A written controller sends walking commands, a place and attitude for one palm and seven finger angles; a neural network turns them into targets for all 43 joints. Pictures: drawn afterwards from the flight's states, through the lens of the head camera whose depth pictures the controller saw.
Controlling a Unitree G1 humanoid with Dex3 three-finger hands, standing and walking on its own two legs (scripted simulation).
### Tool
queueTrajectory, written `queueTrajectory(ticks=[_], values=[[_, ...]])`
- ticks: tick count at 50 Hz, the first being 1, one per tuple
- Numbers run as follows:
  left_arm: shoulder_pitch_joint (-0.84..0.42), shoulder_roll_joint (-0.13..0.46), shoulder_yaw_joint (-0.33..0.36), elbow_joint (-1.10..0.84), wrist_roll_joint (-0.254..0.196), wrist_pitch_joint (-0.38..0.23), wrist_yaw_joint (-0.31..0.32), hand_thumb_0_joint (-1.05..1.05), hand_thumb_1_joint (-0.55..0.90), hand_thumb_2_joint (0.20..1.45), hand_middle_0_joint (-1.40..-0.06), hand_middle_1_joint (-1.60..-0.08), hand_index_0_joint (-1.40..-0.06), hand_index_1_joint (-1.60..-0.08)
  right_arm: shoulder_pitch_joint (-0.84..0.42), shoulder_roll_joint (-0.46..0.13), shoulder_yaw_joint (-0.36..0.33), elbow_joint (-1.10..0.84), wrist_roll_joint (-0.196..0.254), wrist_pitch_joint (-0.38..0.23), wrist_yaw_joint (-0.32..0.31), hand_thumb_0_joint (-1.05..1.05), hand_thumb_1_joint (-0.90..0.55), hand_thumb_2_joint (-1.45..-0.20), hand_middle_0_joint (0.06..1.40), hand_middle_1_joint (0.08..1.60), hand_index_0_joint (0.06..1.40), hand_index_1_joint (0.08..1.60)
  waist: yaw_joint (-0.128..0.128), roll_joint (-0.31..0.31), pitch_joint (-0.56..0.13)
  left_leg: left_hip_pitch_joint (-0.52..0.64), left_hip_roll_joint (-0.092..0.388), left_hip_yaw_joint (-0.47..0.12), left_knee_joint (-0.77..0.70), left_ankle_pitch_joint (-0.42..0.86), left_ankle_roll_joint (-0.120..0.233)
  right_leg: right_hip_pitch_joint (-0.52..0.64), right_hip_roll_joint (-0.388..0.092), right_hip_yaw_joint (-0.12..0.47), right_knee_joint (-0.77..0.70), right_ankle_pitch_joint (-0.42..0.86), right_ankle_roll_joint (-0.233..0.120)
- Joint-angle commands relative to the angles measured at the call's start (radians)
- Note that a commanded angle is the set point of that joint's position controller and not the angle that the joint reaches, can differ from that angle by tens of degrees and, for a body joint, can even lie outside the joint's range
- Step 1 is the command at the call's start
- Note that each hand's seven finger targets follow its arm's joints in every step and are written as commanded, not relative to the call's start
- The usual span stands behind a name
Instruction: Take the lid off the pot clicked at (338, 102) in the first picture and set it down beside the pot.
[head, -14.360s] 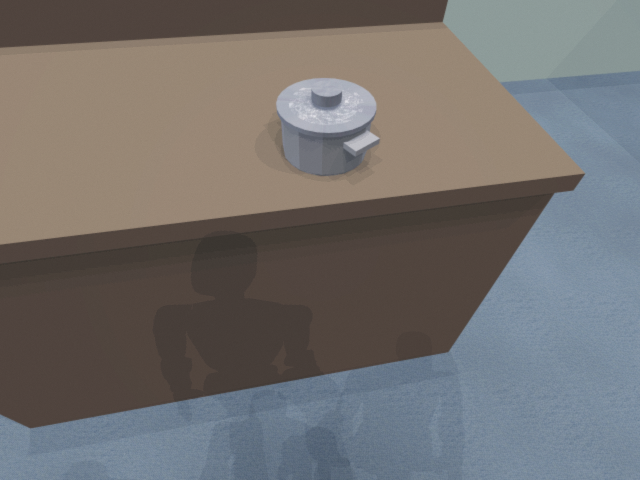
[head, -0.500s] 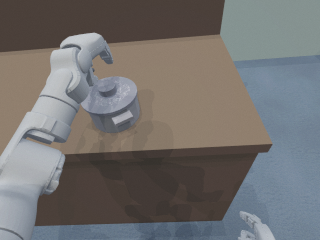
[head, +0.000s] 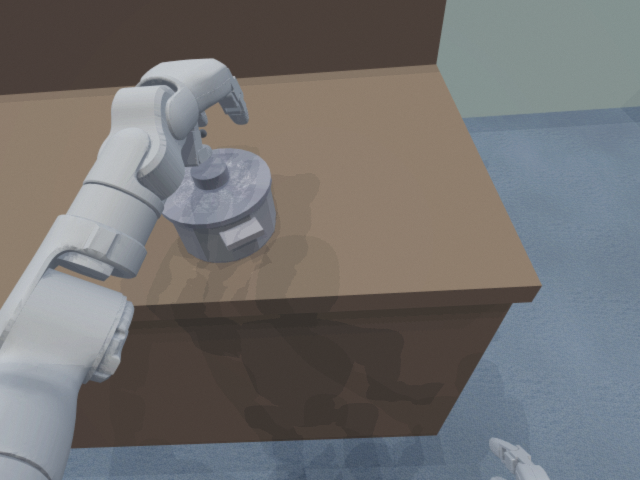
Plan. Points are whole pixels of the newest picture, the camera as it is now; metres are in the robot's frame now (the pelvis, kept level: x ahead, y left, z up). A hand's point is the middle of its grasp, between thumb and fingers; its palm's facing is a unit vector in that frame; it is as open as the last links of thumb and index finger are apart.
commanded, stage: move the open hand above the knob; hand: left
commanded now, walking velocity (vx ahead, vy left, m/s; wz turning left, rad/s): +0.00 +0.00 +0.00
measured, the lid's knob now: (210, 173) +0.48 +0.15 +0.15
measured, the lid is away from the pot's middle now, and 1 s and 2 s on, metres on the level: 0.00 0.00 0.00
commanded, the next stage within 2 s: lower the open fingers around the knob in 1.36 s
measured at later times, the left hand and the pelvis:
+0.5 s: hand (191, 151) +0.44 +0.15 +0.21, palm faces -0.20 -0.03 -0.98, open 9.9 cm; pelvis +0.01 +0.00 +0.00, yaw +0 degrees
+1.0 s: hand (184, 130) +0.45 +0.15 +0.23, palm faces -0.18 -0.06 -0.98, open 9.8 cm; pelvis -0.01 +0.00 +0.00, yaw +0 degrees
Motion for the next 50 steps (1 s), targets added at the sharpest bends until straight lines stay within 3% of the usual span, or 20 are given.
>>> queueTrajectory(ticks=[1,5,7,8,13,17,20,22,23,25,28,32,34,37,38,40,43,46,47,50], values=[[-0.414,0.215,0.141,0.116,0.045,0.057,0.073,0.000,-0.376,1.698,-0.883,-0.081,-0.883,-0.081,-0.047,-0.118,-0.030,-0.106,0.004,-0.029,0.018,0.000,-0.900,-0.900,0.200,0.300,0.200,0.300,0.019,-0.135,-0.249,0.159,-0.004,-0.055,-0.036,0.144,0.017,-0.050,0.043,-0.001,-0.056,0.270,-0.034],[-0.324,0.105,0.055,-0.085,0.058,0.059,0.044,0.000,-0.376,1.698,-0.883,-0.081,-0.883,-0.081,-0.116,-0.114,-0.038,-0.192,0.009,-0.009,0.047,0.000,-0.900,-0.900,0.200,0.300,0.200,0.300,0.027,-0.105,-0.360,0.225,-0.001,-0.042,-0.002,0.241,0.020,-0.015,0.029,0.010,-0.038,0.339,-0.033],[-0.445,0.153,0.082,-0.289,0.041,0.050,0.032,0.000,-0.376,1.698,-0.883,-0.081,-0.883,-0.081,-0.125,-0.117,-0.051,-0.212,0.004,0.000,0.046,0.000,-0.900,-0.900,0.200,0.300,0.200,0.300,0.008,-0.110,-0.469,0.286,0.000,-0.050,0.022,0.321,0.037,0.042,0.027,0.026,-0.042,0.421,-0.030],[-0.562,0.258,0.151,-0.381,0.054,0.047,0.033,0.000,-0.376,1.698,-0.883,-0.081,-0.883,-0.081,-0.123,-0.112,-0.052,-0.214,0.003,-0.009,0.043,0.000,-0.900,-0.900,0.200,0.300,0.200,0.300,0.009,-0.097,-0.524,0.320,-0.003,-0.054,0.023,0.334,0.042,0.063,0.032,0.040,-0.038,0.446,-0.026],[-0.623,0.428,0.288,-0.266,0.051,0.039,0.060,0.000,-0.376,1.698,-0.883,-0.081,-0.883,-0.081,-0.078,-0.112,-0.040,-0.153,-0.004,-0.044,0.008,0.000,-0.900,-0.900,0.200,0.300,0.200,0.300,0.018,-0.105,-0.456,0.296,-0.006,-0.057,0.005,0.324,0.043,0.059,0.042,0.032,-0.043,0.446,-0.027],[-0.270,0.126,0.094,0.003,0.029,0.083,0.049,0.000,-0.376,1.698,-0.883,-0.081,-0.883,-0.081,-0.096,-0.115,-0.037,-0.153,0.013,-0.018,0.036,0.000,-0.900,-0.900,0.200,0.300,0.200,0.300,0.026,-0.109,-0.254,0.198,-0.001,-0.042,-0.008,0.279,0.018,-0.041,0.039,-0.004,-0.046,0.362,-0.035],[-0.255,0.142,0.094,-0.228,0.042,0.075,0.029,0.000,-0.376,1.698,-0.883,-0.081,-0.883,-0.081,-0.161,-0.110,-0.036,-0.216,0.016,-0.002,0.055,0.000,-0.900,-0.900,0.200,0.300,0.200,0.300,0.041,-0.094,-0.382,0.258,0.002,-0.040,0.018,0.322,0.022,-0.001,0.027,0.013,-0.028,0.391,-0.030],[-0.360,0.134,0.074,-0.397,0.023,0.070,0.015,0.000,-0.376,1.698,-0.883,-0.081,-0.883,-0.081,-0.177,-0.105,-0.044,-0.233,0.012,0.011,0.056,0.000,-0.900,-0.900,0.200,0.300,0.200,0.300,0.014,-0.098,-0.454,0.311,-0.002,-0.047,0.045,0.387,0.039,0.024,0.024,0.022,-0.037,0.453,-0.028],[-0.484,0.241,0.140,-0.491,0.042,0.069,0.018,0.000,-0.376,1.698,-0.883,-0.081,-0.883,-0.081,-0.177,-0.100,-0.045,-0.232,0.010,0.006,0.053,0.000,-0.900,-0.900,0.200,0.300,0.200,0.300,0.017,-0.081,-0.507,0.339,-0.001,-0.052,0.042,0.395,0.039,0.041,0.029,0.033,-0.029,0.464,-0.024],[-0.603,0.360,0.217,-0.457,0.046,0.074,0.024,0.000,-0.376,1.698,-0.883,-0.081,-0.883,-0.081,-0.161,-0.103,-0.040,-0.206,0.010,-0.007,0.034,0.000,-0.900,-0.900,0.200,0.300,0.200,0.300,0.010,-0.087,-0.498,0.334,-0.011,-0.059,0.032,0.336,0.044,0.050,0.038,0.037,-0.032,0.454,-0.025],[-0.612,0.401,0.251,-0.324,0.042,0.076,0.040,0.000,-0.376,1.698,-0.883,-0.081,-0.883,-0.081,-0.131,-0.104,-0.031,-0.159,0.007,-0.017,0.013,0.000,-0.900,-0.900,0.200,0.300,0.200,0.300,0.014,-0.113,-0.419,0.286,-0.011,-0.051,0.005,0.270,0.038,0.039,0.040,0.029,-0.047,0.410,-0.025],[-0.289,0.137,0.082,-0.053,0.013,0.098,0.022,0.000,-0.376,1.698,-0.883,-0.081,-0.883,-0.081,-0.139,-0.105,-0.028,-0.157,0.018,-0.002,0.030,0.000,-0.900,-0.900,0.200,0.300,0.200,0.300,0.015,-0.105,-0.270,0.214,-0.011,-0.047,0.002,0.226,0.022,-0.042,0.035,0.001,-0.054,0.339,-0.033],[-0.281,0.070,0.012,-0.097,0.029,0.099,0.005,0.000,-0.376,1.698,-0.883,-0.081,-0.883,-0.081,-0.170,-0.100,-0.025,-0.181,0.020,0.015,0.041,0.000,-0.900,-0.900,0.200,0.300,0.200,0.300,0.013,-0.108,-0.254,0.199,-0.008,-0.039,0.000,0.162,0.016,-0.073,0.034,0.000,-0.056,0.281,-0.029],[-0.457,0.110,0.021,-0.342,0.019,0.077,0.004,0.000,-0.376,1.698,-0.883,-0.081,-0.883,-0.081,-0.197,-0.104,-0.034,-0.211,0.016,0.024,0.043,0.000,-0.900,-0.900,0.200,0.300,0.200,0.300,-0.004,-0.069,-0.390,0.280,-0.011,-0.056,0.021,0.196,0.029,-0.039,0.029,0.013,-0.050,0.303,-0.034],[-0.595,0.203,0.077,-0.472,0.035,0.059,0.013,0.000,-0.376,1.698,-0.883,-0.081,-0.883,-0.081,-0.194,-0.092,-0.034,-0.222,0.013,0.006,0.041,0.000,-0.900,-0.900,0.200,0.300,0.200,0.300,0.001,-0.034,-0.494,0.335,-0.012,-0.065,0.020,0.225,0.029,-0.003,0.036,0.025,-0.037,0.326,-0.033],[-0.682,0.291,0.144,-0.435,0.036,0.047,0.021,0.000,-0.376,1.698,-0.883,-0.081,-0.883,-0.081,-0.160,-0.094,-0.034,-0.193,0.008,-0.016,0.023,0.000,-0.900,-0.900,0.200,0.300,0.200,0.300,-0.007,-0.019,-0.515,0.366,-0.014,-0.082,0.021,0.239,0.033,-0.004,0.044,0.025,-0.036,0.334,-0.035],[-0.640,0.359,0.214,-0.218,0.035,0.050,0.044,0.000,-0.376,1.698,-0.883,-0.081,-0.883,-0.081,-0.109,-0.103,-0.025,-0.138,0.007,-0.018,0.007,0.000,-0.900,-0.900,0.200,0.300,0.200,0.300,0.002,-0.091,-0.400,0.274,-0.009,-0.071,-0.017,0.158,0.030,-0.006,0.048,0.017,-0.059,0.278,-0.034],[-0.477,0.219,0.124,0.039,0.034,0.080,0.049,0.000,-0.376,1.698,-0.883,-0.081,-0.883,-0.081,-0.110,-0.104,-0.015,-0.115,0.012,-0.002,0.007,0.000,-0.900,-0.900,0.200,0.300,0.200,0.300,0.012,-0.158,-0.217,0.154,-0.003,-0.057,-0.050,0.071,0.018,-0.071,0.043,-0.004,-0.071,0.198,-0.032],[-0.427,0.141,0.080,0.036,0.017,0.084,0.048,0.000,-0.376,1.698,-0.883,-0.081,-0.883,-0.081,-0.111,-0.113,-0.025,-0.125,0.013,0.002,0.019,0.000,-0.900,-0.900,0.200,0.300,0.200,0.300,0.010,-0.103,-0.224,0.168,-0.004,-0.058,-0.045,0.094,0.015,-0.076,0.038,-0.007,-0.070,0.208,-0.039],[-0.355,0.143,0.082,-0.096,0.053,0.077,0.037,0.000,-0.376,1.698,-0.883,-0.081,-0.883,-0.081,-0.144,-0.103,-0.029,-0.183,0.008,-0.003,0.037,0.000,-0.900,-0.900,0.200,0.300,0.200,0.300,0.035,-0.085,-0.365,0.234,-0.002,-0.057,-0.015,0.174,0.015,-0.019,0.034,0.009,-0.040,0.266,-0.039]])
